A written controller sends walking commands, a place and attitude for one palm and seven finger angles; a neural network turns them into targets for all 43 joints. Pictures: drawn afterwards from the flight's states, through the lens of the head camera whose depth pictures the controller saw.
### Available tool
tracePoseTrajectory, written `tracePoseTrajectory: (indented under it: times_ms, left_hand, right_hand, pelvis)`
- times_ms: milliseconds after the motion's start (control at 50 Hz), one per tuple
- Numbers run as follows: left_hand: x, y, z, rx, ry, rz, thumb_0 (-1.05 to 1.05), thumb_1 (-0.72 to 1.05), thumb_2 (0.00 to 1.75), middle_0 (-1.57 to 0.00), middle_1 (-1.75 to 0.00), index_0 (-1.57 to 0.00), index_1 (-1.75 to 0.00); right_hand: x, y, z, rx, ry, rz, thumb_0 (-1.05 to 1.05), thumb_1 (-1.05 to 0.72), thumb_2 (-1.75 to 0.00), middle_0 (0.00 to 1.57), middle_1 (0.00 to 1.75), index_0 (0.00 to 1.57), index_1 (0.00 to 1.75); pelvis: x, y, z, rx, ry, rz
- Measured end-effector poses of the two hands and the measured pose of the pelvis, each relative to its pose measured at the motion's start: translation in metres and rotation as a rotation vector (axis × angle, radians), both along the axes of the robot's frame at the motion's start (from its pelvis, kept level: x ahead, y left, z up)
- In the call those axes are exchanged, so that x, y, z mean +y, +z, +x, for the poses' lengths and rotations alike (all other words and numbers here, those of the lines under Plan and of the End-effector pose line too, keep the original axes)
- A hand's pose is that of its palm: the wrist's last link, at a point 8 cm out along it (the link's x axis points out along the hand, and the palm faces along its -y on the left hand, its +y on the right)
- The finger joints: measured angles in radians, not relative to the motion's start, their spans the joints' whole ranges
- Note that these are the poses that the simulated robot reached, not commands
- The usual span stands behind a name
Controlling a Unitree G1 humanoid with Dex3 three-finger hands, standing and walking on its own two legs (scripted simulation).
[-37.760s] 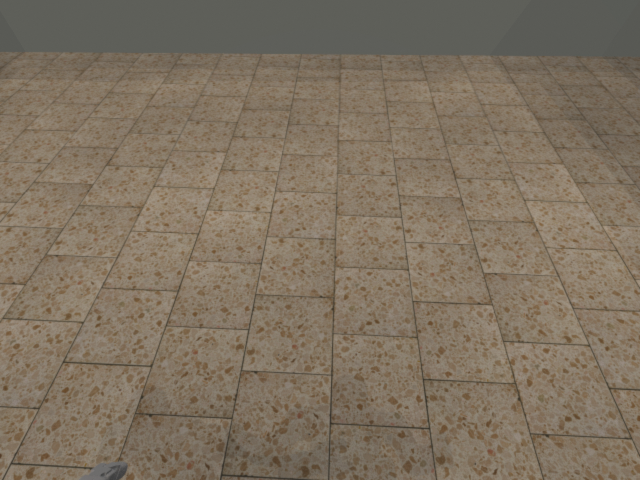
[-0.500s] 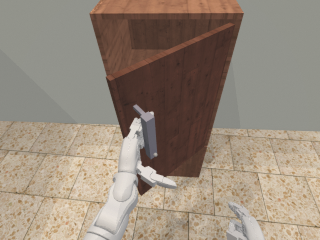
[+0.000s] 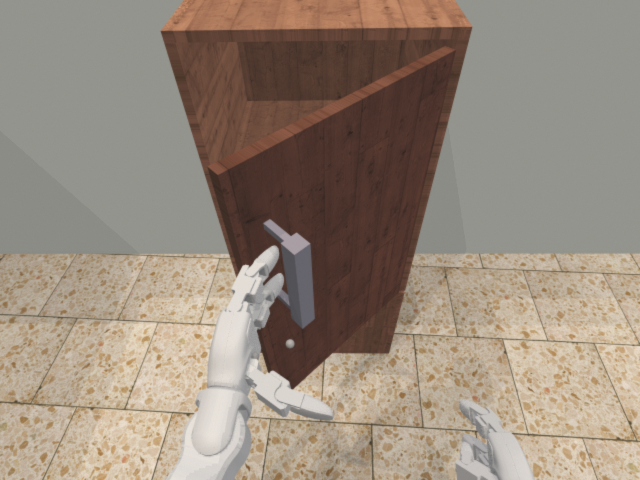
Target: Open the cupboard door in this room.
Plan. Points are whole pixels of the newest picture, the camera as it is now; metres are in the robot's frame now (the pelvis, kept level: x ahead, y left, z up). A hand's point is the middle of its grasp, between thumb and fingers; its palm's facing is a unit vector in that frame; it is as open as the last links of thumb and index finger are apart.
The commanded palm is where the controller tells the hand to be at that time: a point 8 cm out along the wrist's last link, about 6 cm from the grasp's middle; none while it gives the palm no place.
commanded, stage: slide the hand sideways off the handle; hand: left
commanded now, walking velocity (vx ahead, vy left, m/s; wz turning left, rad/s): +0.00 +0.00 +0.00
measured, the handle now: (288, 275) +0.35 +0.06 +0.08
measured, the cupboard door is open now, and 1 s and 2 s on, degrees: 44 44 44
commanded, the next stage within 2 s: draw the hand back to the body in 0.56 s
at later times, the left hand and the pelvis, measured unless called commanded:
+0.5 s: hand (240, 381) +0.21 +0.10 +0.08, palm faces +0.02 -1.00 -0.02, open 16.3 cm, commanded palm +0.18 +0.15 +0.08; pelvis +0.02 -0.02 -0.01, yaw +1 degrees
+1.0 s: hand (187, 380) +0.20 +0.14 +0.11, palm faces +0.02 -1.00 -0.05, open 16.4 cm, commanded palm +0.17 +0.20 +0.12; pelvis +0.01 +0.00 -0.01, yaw +1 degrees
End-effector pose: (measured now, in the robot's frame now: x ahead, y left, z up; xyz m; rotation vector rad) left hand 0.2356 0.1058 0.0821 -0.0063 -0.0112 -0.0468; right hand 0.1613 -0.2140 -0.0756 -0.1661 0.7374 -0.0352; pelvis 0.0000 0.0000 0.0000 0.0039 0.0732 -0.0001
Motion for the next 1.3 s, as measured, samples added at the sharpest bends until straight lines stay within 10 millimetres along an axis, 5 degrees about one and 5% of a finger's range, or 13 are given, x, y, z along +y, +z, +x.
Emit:
tracePoseTrajectory:
  times_ms: [280,720,1180,1300]
  left_hand:
    - [0.022,0.0,-0.028,0.015,0.044,0.015,-0.02,-0.5,0.3,-0.17,-0.31,-0.17,-0.31]
    - [0.056,-0.002,-0.055,0.007,0.047,0.024,-0.02,-0.5,0.3,-0.15,-0.3,-0.15,-0.3]
    - [0.119,0.041,-0.064,-0.018,0.09,0.071,-0.02,-0.47,0.32,-0.16,-0.3,-0.15,-0.3]
    - [0.137,0.059,-0.067,-0.003,0.226,0.253,-0.02,-0.34,0.37,-0.16,-0.3,-0.15,-0.3]
  right_hand:
    - [-0.003,0.003,0.028,-0.075,0.036,0.01,0.01,-0.9,-0.9,0.2,0.3,0.2,0.3]
    - [-0.021,-0.005,0.02,-0.102,-0.002,-0.035,0.01,-0.9,-0.9,0.2,0.3,0.2,0.3]
    - [0.012,0.022,0.034,-0.194,0.019,-0.024,0.01,-0.9,-0.9,0.2,0.3,0.2,0.3]
    - [0.02,0.03,0.036,-0.174,0.011,-0.047,0.01,-0.9,-0.9,0.2,0.3,0.2,0.3]
  pelvis:
    - [-0.01,-0.005,0.012,0.022,0.012,0.004]
    - [-0.013,-0.015,0.01,0.053,0.028,-0.006]
    - [0.007,0.0,0.012,-0.009,0.03,-0.027]
    - [0.012,0.012,0.015,-0.043,0.017,-0.024]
